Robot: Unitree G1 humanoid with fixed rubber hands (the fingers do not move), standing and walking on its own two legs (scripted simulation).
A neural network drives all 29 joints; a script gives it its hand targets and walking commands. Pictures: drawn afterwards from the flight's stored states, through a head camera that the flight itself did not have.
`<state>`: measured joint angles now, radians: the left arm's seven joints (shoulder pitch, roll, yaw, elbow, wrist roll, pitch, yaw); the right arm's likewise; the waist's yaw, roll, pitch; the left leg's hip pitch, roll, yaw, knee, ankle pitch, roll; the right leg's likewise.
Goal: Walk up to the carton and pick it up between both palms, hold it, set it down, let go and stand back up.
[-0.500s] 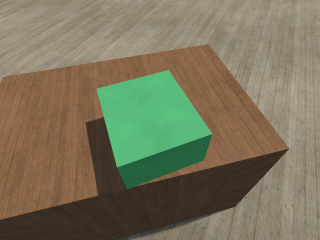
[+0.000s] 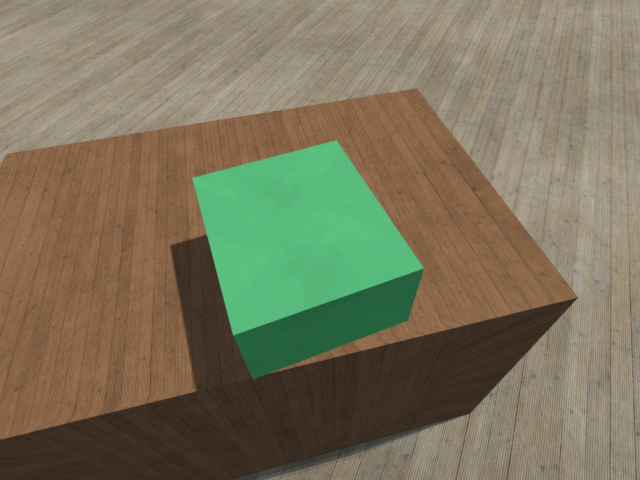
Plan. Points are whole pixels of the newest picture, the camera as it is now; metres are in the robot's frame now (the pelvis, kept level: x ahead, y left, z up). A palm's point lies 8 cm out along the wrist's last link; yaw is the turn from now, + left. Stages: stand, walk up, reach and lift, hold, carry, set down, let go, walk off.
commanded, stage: stand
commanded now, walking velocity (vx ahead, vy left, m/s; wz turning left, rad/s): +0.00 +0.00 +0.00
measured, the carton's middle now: (298, 248) +0.46 +0.06 -0.03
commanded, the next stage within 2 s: walk up in 0.16 s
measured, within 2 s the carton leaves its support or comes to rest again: neither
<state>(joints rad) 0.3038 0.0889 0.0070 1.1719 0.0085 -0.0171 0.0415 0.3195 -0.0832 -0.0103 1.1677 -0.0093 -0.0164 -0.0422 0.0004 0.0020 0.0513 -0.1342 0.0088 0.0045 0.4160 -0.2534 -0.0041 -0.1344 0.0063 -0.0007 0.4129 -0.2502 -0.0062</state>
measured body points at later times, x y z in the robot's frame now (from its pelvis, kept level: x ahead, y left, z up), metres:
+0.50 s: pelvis +0.00 -0.03 +0.00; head +0.03 -0.01 +0.45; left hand +0.00 +0.22 -0.16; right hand -0.06 -0.25 -0.15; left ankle -0.02 +0.12 -0.74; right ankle -0.03 -0.15 -0.68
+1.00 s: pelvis +0.04 -0.12 +0.00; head +0.05 -0.11 +0.45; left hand +0.06 +0.10 -0.16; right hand +0.07 -0.33 -0.16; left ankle +0.01 -0.02 -0.74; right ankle +0.06 -0.23 -0.74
